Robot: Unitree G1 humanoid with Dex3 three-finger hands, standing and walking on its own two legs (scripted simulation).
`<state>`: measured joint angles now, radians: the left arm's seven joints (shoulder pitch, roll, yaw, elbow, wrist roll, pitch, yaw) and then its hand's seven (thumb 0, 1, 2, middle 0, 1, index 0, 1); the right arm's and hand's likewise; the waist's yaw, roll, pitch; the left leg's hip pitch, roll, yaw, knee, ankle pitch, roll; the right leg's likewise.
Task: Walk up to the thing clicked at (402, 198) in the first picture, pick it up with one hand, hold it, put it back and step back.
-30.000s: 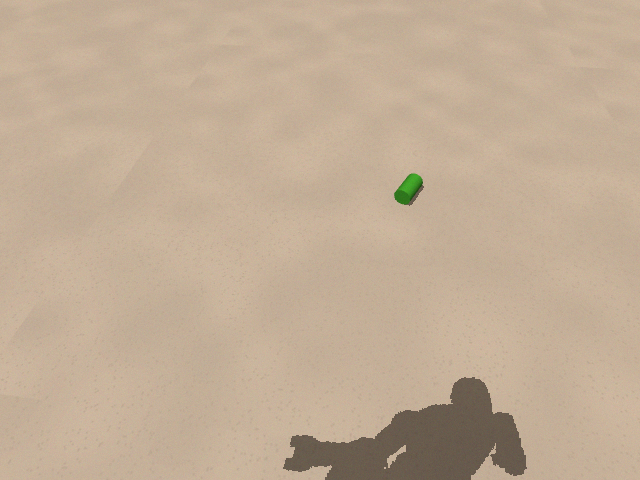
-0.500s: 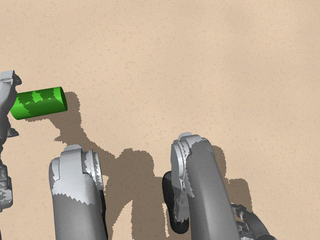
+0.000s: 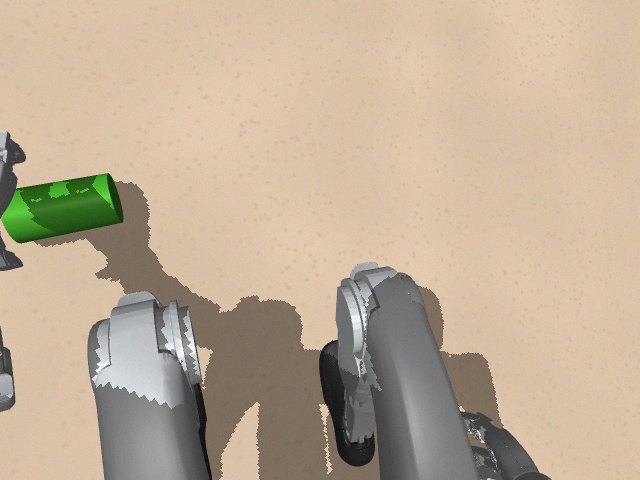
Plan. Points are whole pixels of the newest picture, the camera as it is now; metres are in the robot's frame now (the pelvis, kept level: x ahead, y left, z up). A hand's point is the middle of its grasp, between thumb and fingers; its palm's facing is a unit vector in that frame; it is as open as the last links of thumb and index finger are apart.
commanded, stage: rise first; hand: left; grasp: from above
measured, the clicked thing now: (66, 207) +0.47 +0.31 -0.28
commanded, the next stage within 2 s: approach in 0.52 s
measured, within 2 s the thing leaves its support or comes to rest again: neither
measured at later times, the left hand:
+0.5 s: hand out of the picture +0.42 +0.35 -0.16, palm faces -0.43 -0.10 -0.90, open 14.2 cm
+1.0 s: hand (42, 187) +0.46 +0.30 -0.17, palm faces -0.41 -0.08 -0.91, open 14.1 cm
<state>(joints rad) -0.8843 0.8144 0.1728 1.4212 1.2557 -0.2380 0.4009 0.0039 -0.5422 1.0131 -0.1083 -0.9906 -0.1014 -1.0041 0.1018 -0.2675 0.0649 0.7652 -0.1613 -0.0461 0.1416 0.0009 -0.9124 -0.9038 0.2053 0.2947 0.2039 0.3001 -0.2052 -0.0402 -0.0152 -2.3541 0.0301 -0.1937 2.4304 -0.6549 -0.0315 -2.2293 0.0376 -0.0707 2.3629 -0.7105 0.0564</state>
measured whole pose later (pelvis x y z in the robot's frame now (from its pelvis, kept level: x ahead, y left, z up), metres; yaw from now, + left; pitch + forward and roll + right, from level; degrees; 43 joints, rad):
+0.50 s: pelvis +0.00 +0.00 +0.01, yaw +0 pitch +32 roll -9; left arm -0.89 0.82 0.16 1.41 1.25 -0.24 0.38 0.00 -0.56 1.03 -0.10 -1.00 -0.09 -1.02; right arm 0.10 -0.27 0.06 0.76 -0.15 -0.04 0.14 0.00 -0.91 -0.90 0.21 0.29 0.20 0.30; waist -0.20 -0.03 -0.03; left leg -2.34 0.03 -0.19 2.41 -0.65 -0.03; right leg -2.22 0.03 -0.07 2.34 -0.70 0.05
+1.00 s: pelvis +0.00 +0.00 +0.00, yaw +0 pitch +33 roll -9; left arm -1.04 0.79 0.07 1.55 1.29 -0.20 0.46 0.00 -0.56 1.04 -0.09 -1.03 -0.08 -1.04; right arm 0.11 -0.27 0.11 0.75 -0.17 -0.07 0.13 0.00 -0.91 -0.90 0.21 0.29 0.20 0.30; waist -0.27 -0.04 -0.02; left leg -2.37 0.03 -0.20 2.42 -0.63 -0.03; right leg -2.24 0.04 -0.07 2.35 -0.69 0.05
